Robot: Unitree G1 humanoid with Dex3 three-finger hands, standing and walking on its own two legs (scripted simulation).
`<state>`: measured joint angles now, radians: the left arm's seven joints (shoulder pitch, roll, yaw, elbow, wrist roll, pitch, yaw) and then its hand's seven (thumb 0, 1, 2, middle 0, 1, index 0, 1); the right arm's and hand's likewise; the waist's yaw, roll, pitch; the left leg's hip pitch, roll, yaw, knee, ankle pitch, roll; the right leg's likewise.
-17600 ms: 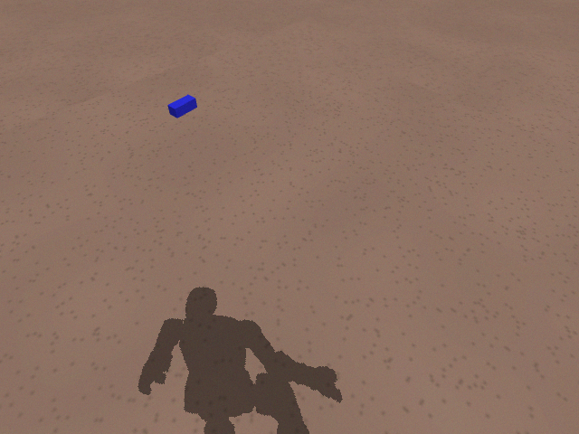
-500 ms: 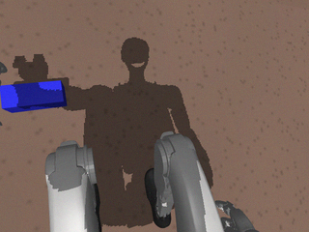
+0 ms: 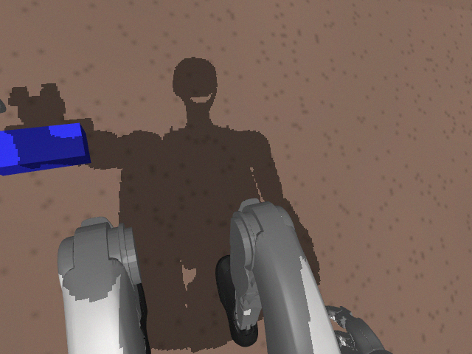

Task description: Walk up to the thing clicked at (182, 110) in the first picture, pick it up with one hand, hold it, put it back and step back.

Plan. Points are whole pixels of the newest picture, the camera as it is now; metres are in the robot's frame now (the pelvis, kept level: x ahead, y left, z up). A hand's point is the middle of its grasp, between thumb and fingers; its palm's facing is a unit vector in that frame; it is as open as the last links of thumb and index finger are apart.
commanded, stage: rise first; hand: left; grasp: from above
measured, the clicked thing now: (41, 149) +0.48 +0.31 -0.30
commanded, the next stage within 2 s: approach in 1.06 s
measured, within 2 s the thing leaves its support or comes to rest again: neither
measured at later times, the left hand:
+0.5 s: hand out of the picture +0.43 +0.35 -0.19, palm faces -0.43 -0.10 -0.90, open 14.2 cm
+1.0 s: hand out of the picture +0.44 +0.35 -0.18, palm faces -0.43 -0.10 -0.90, open 14.2 cm
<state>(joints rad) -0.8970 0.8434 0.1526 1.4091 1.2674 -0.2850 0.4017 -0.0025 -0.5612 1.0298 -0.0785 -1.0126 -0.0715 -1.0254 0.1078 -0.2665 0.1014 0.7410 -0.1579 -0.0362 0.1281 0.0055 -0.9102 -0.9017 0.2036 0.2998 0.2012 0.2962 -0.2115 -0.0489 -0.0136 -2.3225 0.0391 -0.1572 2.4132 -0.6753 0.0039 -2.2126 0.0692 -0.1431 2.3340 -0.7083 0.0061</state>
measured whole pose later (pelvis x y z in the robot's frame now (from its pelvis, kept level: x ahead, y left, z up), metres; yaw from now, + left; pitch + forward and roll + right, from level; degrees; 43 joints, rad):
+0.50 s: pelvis +0.00 +0.00 -0.01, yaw -1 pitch +31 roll -10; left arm -0.92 0.88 0.15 1.46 1.28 -0.28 0.42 0.00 -0.55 1.02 -0.08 -1.02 -0.08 -1.03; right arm 0.13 -0.27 0.13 0.74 -0.17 -0.06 0.14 0.01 -0.91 -0.90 0.20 0.30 0.20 0.30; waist -0.24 -0.06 0.01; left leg -2.34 0.04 -0.17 2.44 -0.67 0.00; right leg -2.22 0.07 -0.15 2.35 -0.70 0.01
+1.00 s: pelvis +0.00 +0.00 +0.00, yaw -1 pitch +32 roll -10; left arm -0.92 0.87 0.13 1.42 1.26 -0.27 0.38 0.00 -0.55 1.02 -0.09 -1.01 -0.08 -1.02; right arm 0.12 -0.28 0.13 0.73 -0.16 -0.06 0.14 0.01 -0.91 -0.90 0.20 0.30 0.20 0.30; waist -0.24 -0.05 0.00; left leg -2.33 0.03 -0.17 2.43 -0.67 0.00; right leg -2.21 0.07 -0.15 2.34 -0.70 0.01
